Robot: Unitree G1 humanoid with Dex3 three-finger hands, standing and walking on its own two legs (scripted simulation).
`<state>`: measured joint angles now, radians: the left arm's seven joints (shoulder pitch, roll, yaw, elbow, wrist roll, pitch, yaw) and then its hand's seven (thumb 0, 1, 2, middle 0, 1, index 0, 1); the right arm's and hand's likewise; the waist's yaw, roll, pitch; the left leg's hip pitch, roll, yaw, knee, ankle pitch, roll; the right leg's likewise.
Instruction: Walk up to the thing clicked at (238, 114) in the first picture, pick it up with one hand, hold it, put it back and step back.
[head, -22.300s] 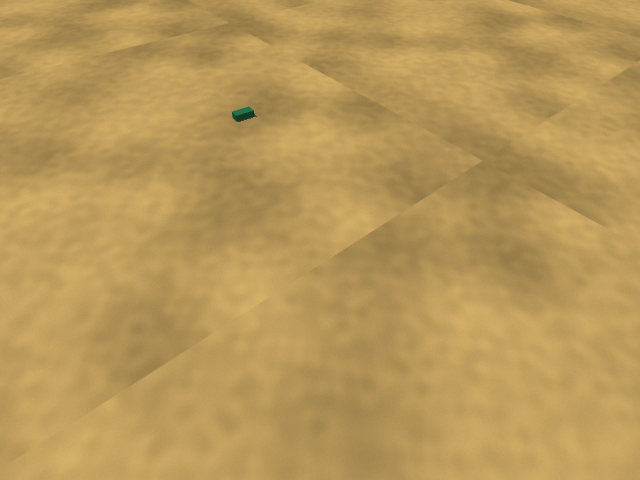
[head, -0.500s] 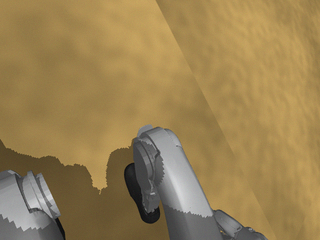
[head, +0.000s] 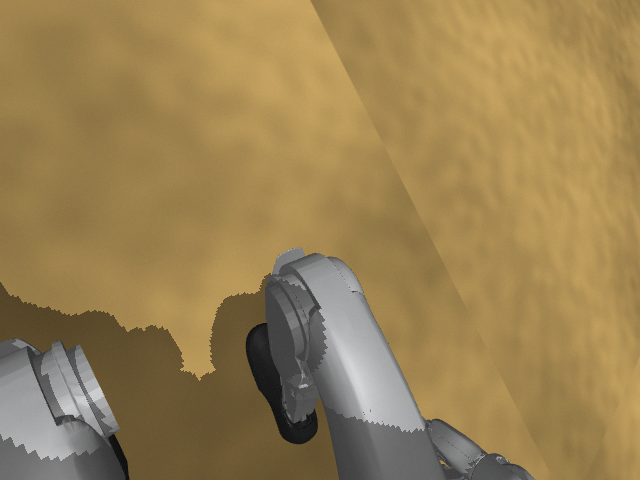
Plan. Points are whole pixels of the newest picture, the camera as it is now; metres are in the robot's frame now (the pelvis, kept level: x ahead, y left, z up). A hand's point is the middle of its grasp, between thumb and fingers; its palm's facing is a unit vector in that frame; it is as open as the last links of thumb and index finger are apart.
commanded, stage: close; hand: left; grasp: from above
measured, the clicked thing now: out of the picture +0.44 +0.32 -0.28
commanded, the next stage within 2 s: settle in 0.50 s
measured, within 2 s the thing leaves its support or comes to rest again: leaves its support in 0.88 s
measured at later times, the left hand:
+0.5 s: hand out of the picture +0.43 +0.32 -0.25, palm faces -0.43 -0.17 -0.89, open 8.8 cm
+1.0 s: hand out of the picture +0.43 +0.33 -0.22, palm faces -0.40 -0.16 -0.90, open 8.8 cm
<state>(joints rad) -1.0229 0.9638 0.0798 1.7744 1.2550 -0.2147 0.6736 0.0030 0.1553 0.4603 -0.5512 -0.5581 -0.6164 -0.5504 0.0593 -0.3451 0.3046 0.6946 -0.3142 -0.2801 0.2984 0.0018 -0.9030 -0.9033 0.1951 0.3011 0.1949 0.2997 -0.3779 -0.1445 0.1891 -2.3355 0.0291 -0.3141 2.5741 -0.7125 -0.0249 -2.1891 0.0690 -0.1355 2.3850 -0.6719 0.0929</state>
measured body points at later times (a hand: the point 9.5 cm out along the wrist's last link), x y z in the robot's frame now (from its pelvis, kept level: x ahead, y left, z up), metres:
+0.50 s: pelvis +0.00 +0.00 +0.00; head +0.26 +0.14 +0.34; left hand +0.45 +0.32 -0.20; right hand +0.06 -0.25 -0.05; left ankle +0.06 +0.13 -0.27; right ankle +0.12 -0.13 -0.26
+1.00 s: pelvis +0.01 +0.00 +0.00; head +0.25 +0.13 +0.36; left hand +0.44 +0.34 -0.17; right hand +0.07 -0.25 -0.06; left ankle +0.06 +0.13 -0.27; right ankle +0.12 -0.13 -0.26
